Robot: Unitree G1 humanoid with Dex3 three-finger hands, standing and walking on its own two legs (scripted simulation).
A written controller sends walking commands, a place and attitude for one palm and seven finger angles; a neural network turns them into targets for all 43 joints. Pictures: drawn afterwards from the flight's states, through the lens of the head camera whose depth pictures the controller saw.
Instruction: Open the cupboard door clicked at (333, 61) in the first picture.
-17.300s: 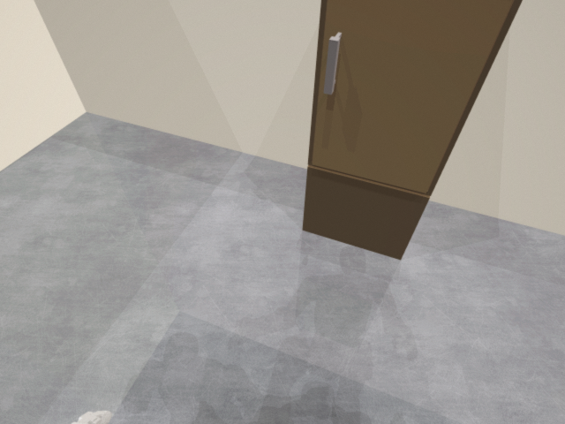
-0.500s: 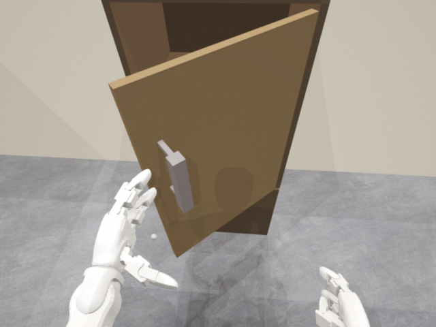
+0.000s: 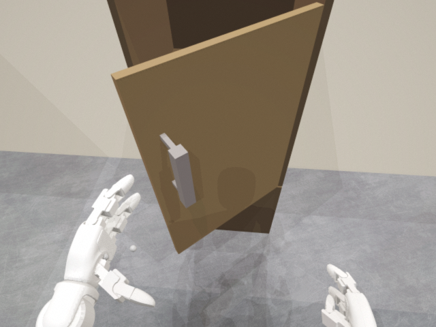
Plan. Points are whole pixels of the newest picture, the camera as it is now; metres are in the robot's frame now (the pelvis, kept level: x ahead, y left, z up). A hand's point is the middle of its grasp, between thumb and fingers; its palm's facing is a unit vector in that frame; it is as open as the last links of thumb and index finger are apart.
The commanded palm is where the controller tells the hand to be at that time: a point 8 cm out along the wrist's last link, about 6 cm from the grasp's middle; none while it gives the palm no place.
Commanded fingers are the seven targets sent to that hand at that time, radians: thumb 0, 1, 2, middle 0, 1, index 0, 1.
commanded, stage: draw the hand back to the body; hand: left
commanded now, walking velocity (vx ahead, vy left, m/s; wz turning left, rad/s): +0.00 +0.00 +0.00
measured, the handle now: (177, 171) +0.37 +0.11 +0.09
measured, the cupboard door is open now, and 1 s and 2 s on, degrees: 42 42 42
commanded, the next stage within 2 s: step back with the hand held close in 1.48 s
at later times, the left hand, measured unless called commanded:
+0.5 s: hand (78, 240) +0.21 +0.21 +0.14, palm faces +0.14 -0.96 -0.23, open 15.7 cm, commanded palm +0.18 +0.26 +0.15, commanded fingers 0.00 -0.12 0.47 -0.16 -0.30 -0.16 -0.30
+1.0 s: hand (23, 211) +0.23 +0.27 +0.18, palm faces +0.39 -0.83 -0.40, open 10.2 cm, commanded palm +0.18 +0.31 +0.20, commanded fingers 0.00 0.76 0.84 -0.19 -0.30 -0.19 -0.30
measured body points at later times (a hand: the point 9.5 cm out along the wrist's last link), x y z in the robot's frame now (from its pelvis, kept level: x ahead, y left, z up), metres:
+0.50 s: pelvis +0.01 +0.01 +0.02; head +0.00 +0.00 +0.47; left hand +0.20 +0.26 +0.15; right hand +0.20 -0.20 -0.05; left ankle +0.00 +0.13 -0.70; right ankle +0.01 -0.10 -0.70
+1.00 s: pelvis +0.03 +0.02 +0.05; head +0.01 +0.00 +0.50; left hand +0.20 +0.31 +0.21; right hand +0.21 -0.20 -0.04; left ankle +0.00 +0.13 -0.70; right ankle +0.01 -0.10 -0.70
